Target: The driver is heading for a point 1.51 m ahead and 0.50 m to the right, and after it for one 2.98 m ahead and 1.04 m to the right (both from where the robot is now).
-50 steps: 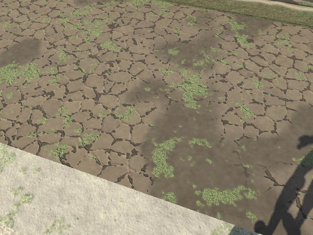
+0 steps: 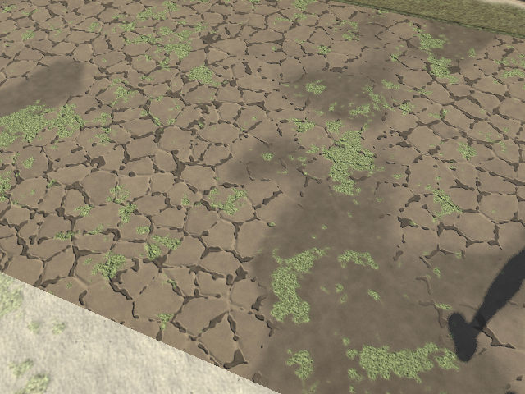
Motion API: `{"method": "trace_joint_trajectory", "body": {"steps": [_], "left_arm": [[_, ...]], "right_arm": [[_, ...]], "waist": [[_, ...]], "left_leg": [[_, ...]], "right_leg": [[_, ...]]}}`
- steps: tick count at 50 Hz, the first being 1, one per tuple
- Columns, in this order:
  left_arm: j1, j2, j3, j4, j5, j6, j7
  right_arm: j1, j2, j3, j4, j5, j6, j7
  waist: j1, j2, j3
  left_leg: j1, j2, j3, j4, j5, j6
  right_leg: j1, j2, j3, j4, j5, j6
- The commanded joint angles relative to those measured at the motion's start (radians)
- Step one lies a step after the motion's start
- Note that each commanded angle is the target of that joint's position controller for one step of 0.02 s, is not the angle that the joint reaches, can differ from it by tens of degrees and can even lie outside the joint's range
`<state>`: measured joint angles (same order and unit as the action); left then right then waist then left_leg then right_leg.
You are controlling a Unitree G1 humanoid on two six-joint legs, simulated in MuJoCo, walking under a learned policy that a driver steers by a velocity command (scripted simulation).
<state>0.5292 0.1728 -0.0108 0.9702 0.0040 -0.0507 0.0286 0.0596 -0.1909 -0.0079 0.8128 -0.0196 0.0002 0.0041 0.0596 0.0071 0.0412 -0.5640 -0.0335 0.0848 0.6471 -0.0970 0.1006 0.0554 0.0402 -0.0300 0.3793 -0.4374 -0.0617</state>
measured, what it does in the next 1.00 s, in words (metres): walks ahead: left foot, then right foot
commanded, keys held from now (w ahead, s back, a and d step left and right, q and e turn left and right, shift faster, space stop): w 0.26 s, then no key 0.74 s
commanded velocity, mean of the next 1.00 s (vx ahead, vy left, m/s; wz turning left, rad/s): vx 0.24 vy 0.00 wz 0.00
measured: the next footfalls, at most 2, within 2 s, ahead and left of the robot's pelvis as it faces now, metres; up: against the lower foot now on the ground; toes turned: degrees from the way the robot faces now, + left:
left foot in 0.06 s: +0.19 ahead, +0.08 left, +0.00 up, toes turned +1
right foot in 0.50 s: +0.25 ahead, -0.08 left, +0.00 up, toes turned +1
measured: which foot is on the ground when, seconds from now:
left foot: up 0.00-0.04, down 0.06-1.00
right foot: down 0.00-0.04, up 0.06-0.48, down 0.50-1.00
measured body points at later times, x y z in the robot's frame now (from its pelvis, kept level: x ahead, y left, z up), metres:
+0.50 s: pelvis +0.16 +0.01 +0.00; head +0.16 +0.00 +0.45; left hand +0.29 +0.22 -0.12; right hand +0.15 -0.23 -0.15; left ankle +0.15 +0.07 -0.73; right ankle +0.21 -0.08 -0.73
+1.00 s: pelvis +0.20 -0.01 +0.02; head +0.19 -0.02 +0.47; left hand +0.25 +0.21 -0.12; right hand +0.28 -0.25 -0.13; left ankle +0.15 +0.08 -0.73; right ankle +0.21 -0.08 -0.73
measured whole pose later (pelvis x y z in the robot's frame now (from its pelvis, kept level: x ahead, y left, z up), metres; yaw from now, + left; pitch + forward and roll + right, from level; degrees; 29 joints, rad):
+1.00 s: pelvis +0.20 -0.01 +0.02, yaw +0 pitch -1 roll -1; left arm 0.27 0.18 -0.06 0.93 -0.01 0.04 0.03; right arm 0.17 -0.22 0.05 1.00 0.02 0.07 -0.07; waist 0.00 0.02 -0.02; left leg -0.05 -0.03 0.02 0.29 -0.23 0.04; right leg -0.12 0.09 -0.02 0.24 -0.11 -0.08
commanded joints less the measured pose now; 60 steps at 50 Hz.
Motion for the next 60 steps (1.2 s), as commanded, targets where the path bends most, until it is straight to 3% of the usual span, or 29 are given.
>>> {"method": "trace_joint_trajectory", "body": {"steps": [1, 2, 3, 4, 5, 6, 7, 8, 9, 12, 14, 16, 19, 20, 22, 24, 25, 26, 27, 28, 30, 32, 34, 40, 41, 43, 49, 50, 60], "left_arm": [[-0.002, 0.211, 0.047, -0.03, -0.011, -0.006, 0.01], [-0.021, 0.219, 0.053, -0.034, -0.026, -0.01, 0.006], [0.028, 0.101, 0.03, -0.053, -0.029, -0.017, -0.002], [0.059, 0.095, 0.041, -0.075, -0.032, -0.008, -0.003], [-0.03, 0.161, 0.053, -0.105, -0.013, -0.005, -0.002], [-0.105, 0.182, 0.061, -0.125, -0.007, -0.008, -0.01], [-0.132, 0.169, 0.065, -0.129, -0.003, -0.004, -0.01], [-0.125, 0.147, 0.063, -0.13, 0.009, 0.016, -0.012], [-0.104, 0.121, 0.061, -0.114, 0.015, 0.037, -0.011], [-0.124, 0.095, 0.061, -0.118, 0.019, 0.078, -0.003], [-0.227, 0.094, 0.055, -0.16, 0.01, 0.089, 0.003], [-0.254, 0.069, 0.042, -0.156, 0.02, 0.098, -0.006], [-0.287, 0.052, 0.023, -0.16, 0.009, 0.113, -0.019], [-0.321, 0.054, 0.019, -0.175, 0.014, 0.116, -0.018], [-0.296, 0.045, 0.0, -0.17, 0.016, 0.124, -0.011], [-0.187, 0.04, -0.013, -0.142, 0.014, 0.117, -0.003], [-0.144, 0.09, -0.008, -0.138, 0.014, 0.089, 0.006], [-0.186, 0.134, -0.01, -0.125, -0.005, 0.074, 0.001], [-0.235, 0.106, -0.019, -0.128, -0.01, 0.066, -0.008], [-0.328, 0.066, -0.036, -0.162, -0.012, 0.06, -0.01], [-0.358, 0.065, -0.039, -0.153, -0.011, 0.059, -0.008], [-0.315, 0.056, -0.037, -0.134, -0.012, 0.064, -0.005], [-0.286, 0.048, -0.035, -0.124, -0.013, 0.069, -0.011], [-0.281, 0.059, -0.034, -0.114, -0.007, 0.078, -0.019], [-0.26, 0.073, -0.031, -0.1, -0.018, 0.074, -0.007], [-0.254, 0.079, -0.03, -0.094, -0.018, 0.073, 0.0], [-0.249, 0.087, -0.029, -0.072, -0.015, 0.081, -0.001], [-0.239, 0.094, -0.032, -0.079, -0.007, 0.076, -0.003], [-0.235, 0.1, -0.032, -0.069, -0.011, 0.075, -0.006]], "right_arm": [[0.262, -0.106, -0.04, 0.031, -0.005, -0.018, -0.024], [0.43, -0.15, -0.061, 0.079, -0.011, -0.029, -0.03], [0.541, -0.246, -0.081, 0.093, -0.022, -0.037, -0.033], [0.493, -0.263, -0.09, 0.094, 0.027, -0.016, -0.026], [0.359, -0.21, -0.088, 0.066, 0.038, -0.003, -0.031], [0.298, -0.142, -0.073, 0.053, 0.024, -0.003, -0.03], [0.275, -0.108, -0.062, 0.057, 0.004, -0.008, -0.029], [0.264, -0.091, -0.057, 0.059, 0.009, -0.023, -0.034], [0.281, -0.09, -0.054, 0.073, 0.002, -0.04, -0.038], [0.345, -0.136, -0.057, 0.097, 0.01, -0.072, -0.032], [0.338, -0.13, -0.047, 0.083, 0.027, -0.074, -0.027], [0.373, -0.116, -0.03, 0.095, 0.028, -0.064, -0.028], [0.379, -0.104, -0.013, 0.095, 0.023, -0.037, -0.04], [0.339, -0.111, -0.012, 0.075, 0.02, -0.038, -0.042], [0.317, -0.112, -0.001, 0.076, 0.019, -0.037, -0.05], [0.283, -0.104, 0.012, 0.08, 0.03, -0.029, -0.058], [0.324, -0.085, 0.021, 0.081, 0.04, -0.028, -0.058], [0.41, -0.052, 0.025, 0.078, 0.061, -0.009, -0.048], [0.395, -0.102, 0.018, 0.089, 0.033, 0.016, -0.054], [0.31, -0.133, 0.011, 0.068, 0.024, 0.028, -0.064], [0.271, -0.132, 0.015, 0.077, 0.025, 0.036, -0.061], [0.251, -0.107, 0.029, 0.09, 0.024, 0.04, -0.057], [0.226, -0.1, 0.035, 0.099, 0.029, 0.043, -0.061], [0.143, -0.108, 0.042, 0.112, 0.035, 0.055, -0.067], [0.133, -0.098, 0.042, 0.116, 0.042, 0.06, -0.07], [0.128, -0.112, 0.041, 0.13, 0.046, 0.061, -0.074], [0.11, -0.115, 0.042, 0.158, 0.044, 0.061, -0.075], [0.127, -0.096, 0.049, 0.162, 0.036, 0.066, -0.08], [0.155, -0.102, 0.05, 0.175, 0.035, 0.063, -0.083]], "waist": [[-0.161, -0.105, -0.047], [-0.238, -0.073, -0.121], [-0.22, 0.121, -0.276], [-0.179, 0.157, -0.33], [-0.155, 0.106, -0.169], [-0.14, 0.057, -0.08], [-0.104, 0.004, -0.024], [-0.066, 0.022, -0.011], [-0.045, 0.027, -0.01], [-0.007, 0.023, 0.005], [-0.007, 0.038, 0.016], [-0.022, 0.071, -0.014], [-0.05, 0.112, -0.043], [-0.05, 0.08, -0.013], [-0.055, 0.109, -0.04], [-0.006, 0.073, -0.071], [-0.01, -0.034, -0.128], [-0.084, -0.212, -0.136], [-0.066, -0.229, -0.095], [-0.073, -0.183, -0.03], [-0.097, -0.114, -0.017], [-0.095, -0.029, -0.032], [-0.084, 0.006, -0.04], [-0.068, 0.007, -0.033], [-0.076, -0.009, -0.046], [-0.07, -0.008, -0.054], [-0.062, -0.011, -0.05], [-0.061, 0.015, -0.035], [-0.061, -0.003, -0.053]], "left_leg": [[0.386, -0.072, 0.016, -0.082, -0.025, 0.05], [0.601, -0.014, -0.056, -0.143, -0.004, 0.084], [0.798, 0.305, -0.45, -0.179, -0.011, 0.165], [0.8, 0.42, -0.77, -0.32, -0.1, 0.275], [0.665, 0.404, -0.685, -0.372, -0.273, 0.264], [0.54, 0.362, -0.583, -0.393, -0.287, 0.245], [0.42, 0.313, -0.499, -0.414, -0.253, 0.208], [0.314, 0.265, -0.413, -0.407, -0.153, 0.161], [0.259, 0.254, -0.363, -0.408, -0.024, 0.135], [0.202, 0.232, -0.305, -0.397, 0.147, 0.119], [0.188, 0.203, -0.233, -0.386, 0.267, 0.1], [0.229, 0.174, -0.188, -0.345, 0.465, 0.061], [0.262, 0.145, -0.14, -0.294, 0.542, 0.02], [0.195, 0.121, -0.109, -0.289, 0.548, 0.021], [0.228, 0.151, -0.15, -0.261, 0.507, 0.027], [0.238, 0.165, -0.184, -0.183, 0.423, 0.004], [0.248, 0.144, -0.187, -0.092, 0.187, -0.025], [0.213, 0.047, -0.134, -0.037, -0.284, -0.048], [0.248, 0.045, -0.126, -0.091, -0.379, -0.061], [0.304, 0.048, -0.133, -0.171, -0.297, -0.08], [0.414, 0.072, -0.15, -0.289, -0.173, -0.089], [0.453, 0.109, -0.175, -0.337, -0.087, -0.073], [0.45, 0.119, -0.182, -0.364, -0.06, -0.07], [0.456, 0.133, -0.187, -0.377, -0.054, -0.07], [0.453, 0.134, -0.197, -0.395, -0.031, -0.06], [0.448, 0.136, -0.197, -0.397, -0.026, -0.06], [0.441, 0.143, -0.201, -0.408, -0.022, -0.061], [0.441, 0.151, -0.189, -0.402, -0.015, -0.057], [0.422, 0.155, -0.197, -0.4, -0.018, -0.055]], "right_leg": [[-0.162, -0.213, 0.068, 0.248, 1.087, -0.08], [-0.282, -0.165, 0.036, 0.487, 0.919, -0.056], [-0.458, -0.04, -0.012, 0.9, 0.123, -0.026], [-0.638, 0.081, 0.141, 1.084, -0.07, -0.016], [-0.748, 0.018, 0.168, 1.087, 0.016, -0.015], [-0.752, -0.018, 0.145, 1.072, 0.078, -0.013], [-0.714, -0.046, 0.144, 1.006, 0.114, -0.012], [-0.638, -0.069, 0.149, 0.935, 0.146, 0.0], [-0.57, -0.071, 0.143, 0.894, 0.141, 0.013], [-0.544, -0.056, 0.123, 0.795, 0.157, 0.026], [-0.525, -0.045, 0.091, 0.645, 0.2, 0.041], [-0.472, -0.032, 0.04, 0.554, 0.218, 0.043], [-0.41, -0.021, 0.001, 0.501, 0.213, 0.066], [-0.351, -0.003, -0.018, 0.416, 0.251, 0.071], [-0.29, 0.001, -0.004, 0.322, 0.168, 0.06], [-0.147, -0.03, 0.042, 0.09, 0.241, 0.024], [-0.054, -0.182, 0.204, -0.037, 0.495, -0.018], [-0.075, -0.315, 0.338, 0.002, 0.67, -0.139], [-0.205, -0.334, 0.4, -0.057, 0.573, -0.192], [-0.289, -0.277, 0.36, -0.102, 0.578, -0.176], [-0.329, -0.167, 0.266, -0.122, 0.398, -0.074], [-0.272, -0.117, 0.195, -0.109, 0.424, -0.021], [-0.217, -0.111, 0.18, -0.105, 0.44, -0.005], [-0.2, -0.119, 0.185, -0.143, 0.417, 0.009], [-0.168, -0.129, 0.199, -0.143, 0.499, 0.01], [-0.133, -0.137, 0.202, -0.141, 0.551, 0.011], [-0.116, -0.137, 0.201, -0.159, 0.534, 0.013], [-0.135, -0.143, 0.191, -0.171, 0.508, -0.003], [-0.108, -0.143, 0.189, -0.175, 0.514, -0.012]]}}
